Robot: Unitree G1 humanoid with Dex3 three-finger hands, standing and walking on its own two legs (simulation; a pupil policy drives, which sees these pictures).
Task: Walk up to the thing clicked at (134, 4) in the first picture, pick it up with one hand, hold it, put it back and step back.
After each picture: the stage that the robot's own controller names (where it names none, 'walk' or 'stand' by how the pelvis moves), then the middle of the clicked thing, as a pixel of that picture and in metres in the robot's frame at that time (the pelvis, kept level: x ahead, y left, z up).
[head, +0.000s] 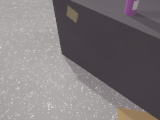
stand; out of the picture +0.91 -0.26 +0.06
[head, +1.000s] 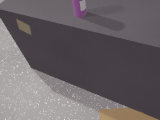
walk; out of the picture +0.84 +0.08 +0.09
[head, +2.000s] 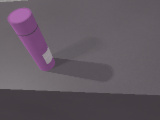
rise first; (35, 44) +0.45 +0.20 +0.09
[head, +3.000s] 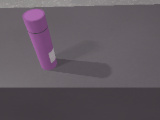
stand; (42, 43) +0.48 +0.19 +0.08
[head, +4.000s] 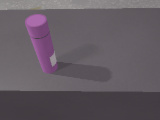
stand; (44, 47) +0.48 +0.18 +0.06
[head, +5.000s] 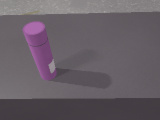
stand; (42, 54) +0.45 +0.19 +0.06
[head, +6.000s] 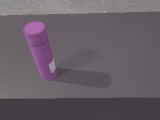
stand; (42, 54) +0.45 +0.19 +0.06
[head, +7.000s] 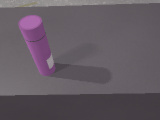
rise first; (40, 49) +0.45 +0.19 +0.06
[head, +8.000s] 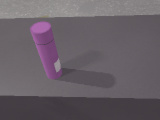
rise first; (48, 53) +0.46 +0.20 +0.06
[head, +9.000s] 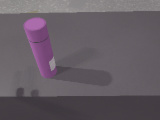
go down; (42, 51) +0.46 +0.18 +0.07
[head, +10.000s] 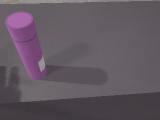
go down; (30, 51) +0.43 +0.18 +0.09
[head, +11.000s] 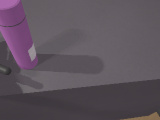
close in; (18, 37) +0.44 +0.19 +0.12
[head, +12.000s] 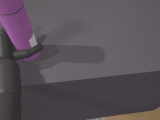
close; (18, 27) +0.47 +0.18 +0.13
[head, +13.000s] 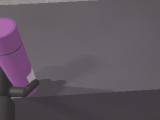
lift; (16, 64) +0.34 +0.21 +0.15
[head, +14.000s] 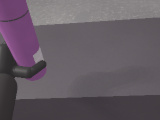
lift; (22, 40) +0.31 +0.17 +0.28
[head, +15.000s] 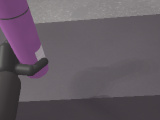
hold; (23, 38) +0.33 +0.17 +0.27
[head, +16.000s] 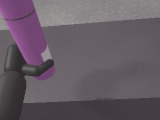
hold; (30, 39) +0.33 +0.16 +0.26
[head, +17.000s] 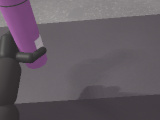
crouch; (24, 28) +0.38 +0.18 +0.26
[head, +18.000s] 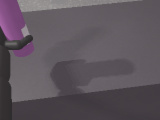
lower; (10, 18) +0.47 +0.21 +0.21
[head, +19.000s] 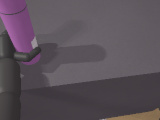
lower; (20, 30) +0.47 +0.18 +0.13
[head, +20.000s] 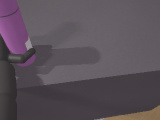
lower; (14, 31) +0.46 +0.19 +0.12
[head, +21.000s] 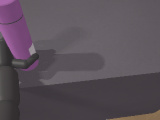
lower; (18, 37) +0.44 +0.19 +0.12
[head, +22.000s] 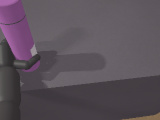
rest; (19, 38) +0.44 +0.19 +0.12
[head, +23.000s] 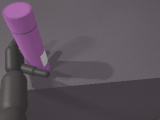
withdraw; (31, 44) +0.43 +0.17 +0.11
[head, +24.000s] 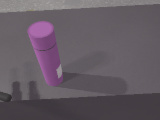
sink last; (48, 58) +0.40 +0.15 +0.10
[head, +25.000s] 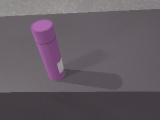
stand; (50, 53) +0.44 +0.17 +0.09
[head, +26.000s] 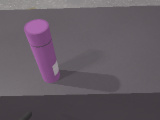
stand; (45, 55) +0.42 +0.17 +0.08
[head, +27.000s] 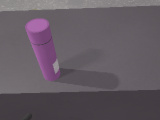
stand; (45, 53) +0.43 +0.17 +0.08
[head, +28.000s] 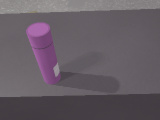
stand; (46, 57) +0.42 +0.17 +0.08
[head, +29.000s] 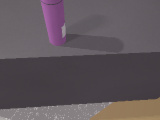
walk; (54, 16) +0.54 +0.12 +0.08
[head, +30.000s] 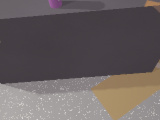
walk; out of the picture +0.85 +0.22 +0.09
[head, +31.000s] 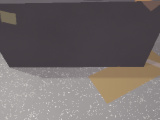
stand; out of the picture +1.11 +0.16 +0.08
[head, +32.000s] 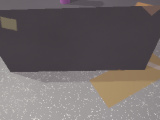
stand; out of the picture +1.08 +0.16 +0.06
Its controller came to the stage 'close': yes
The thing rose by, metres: 0.22
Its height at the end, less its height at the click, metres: +0.00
